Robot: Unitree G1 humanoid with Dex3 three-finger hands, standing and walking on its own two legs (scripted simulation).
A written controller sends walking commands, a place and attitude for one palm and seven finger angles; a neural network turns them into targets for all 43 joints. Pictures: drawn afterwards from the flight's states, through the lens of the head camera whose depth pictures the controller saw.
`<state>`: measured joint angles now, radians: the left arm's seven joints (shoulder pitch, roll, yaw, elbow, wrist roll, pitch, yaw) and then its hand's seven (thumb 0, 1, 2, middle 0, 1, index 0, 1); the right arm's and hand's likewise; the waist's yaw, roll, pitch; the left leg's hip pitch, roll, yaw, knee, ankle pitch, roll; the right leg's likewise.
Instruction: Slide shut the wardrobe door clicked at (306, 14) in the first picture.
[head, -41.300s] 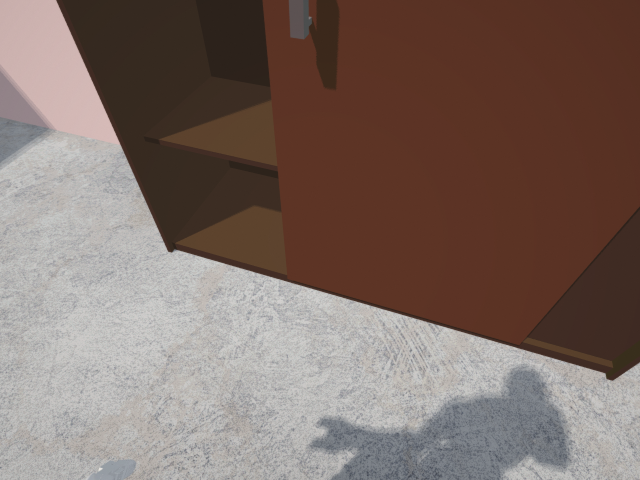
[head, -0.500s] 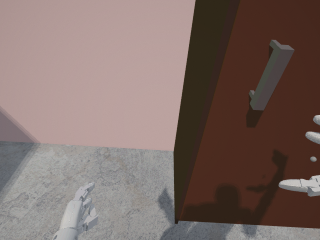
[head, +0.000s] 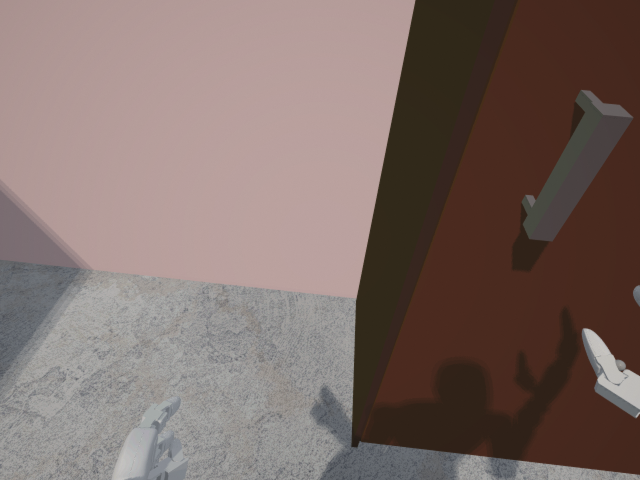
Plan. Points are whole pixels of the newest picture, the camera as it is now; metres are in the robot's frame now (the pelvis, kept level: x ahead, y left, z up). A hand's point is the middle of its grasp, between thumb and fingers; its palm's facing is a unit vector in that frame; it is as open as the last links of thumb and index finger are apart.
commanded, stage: draw the hand back to the body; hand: right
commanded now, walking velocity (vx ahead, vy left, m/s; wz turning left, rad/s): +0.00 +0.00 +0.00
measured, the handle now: (561, 167) +0.38 -0.25 +0.25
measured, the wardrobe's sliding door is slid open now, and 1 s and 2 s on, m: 0.00 0.00 0.00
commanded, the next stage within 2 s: step back with the hand held close in 0.46 s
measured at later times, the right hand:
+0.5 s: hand (607, 370) +0.19 -0.26 +0.15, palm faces +0.49 +0.80 -0.34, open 7.4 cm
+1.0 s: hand out of the picture +0.17 -0.29 +0.15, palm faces +0.41 +0.77 -0.49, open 7.4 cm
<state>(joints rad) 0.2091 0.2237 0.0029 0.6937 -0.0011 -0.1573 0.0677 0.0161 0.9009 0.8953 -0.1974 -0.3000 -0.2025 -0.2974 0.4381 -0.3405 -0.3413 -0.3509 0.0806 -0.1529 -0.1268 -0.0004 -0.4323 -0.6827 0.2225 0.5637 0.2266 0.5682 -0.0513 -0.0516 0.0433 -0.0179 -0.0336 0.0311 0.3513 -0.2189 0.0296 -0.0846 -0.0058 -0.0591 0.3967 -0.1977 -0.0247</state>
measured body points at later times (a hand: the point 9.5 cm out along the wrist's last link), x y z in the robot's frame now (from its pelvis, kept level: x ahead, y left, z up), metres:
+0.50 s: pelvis +0.01 +0.01 +0.00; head -0.02 +0.02 +0.45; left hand +0.20 +0.22 -0.09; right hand +0.16 -0.30 +0.17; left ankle -0.01 +0.10 -0.74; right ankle +0.02 -0.10 -0.74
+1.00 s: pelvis -0.03 -0.03 -0.01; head -0.02 -0.03 +0.43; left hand +0.15 +0.22 -0.09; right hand +0.15 -0.33 +0.17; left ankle -0.01 +0.10 -0.74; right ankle +0.02 -0.10 -0.74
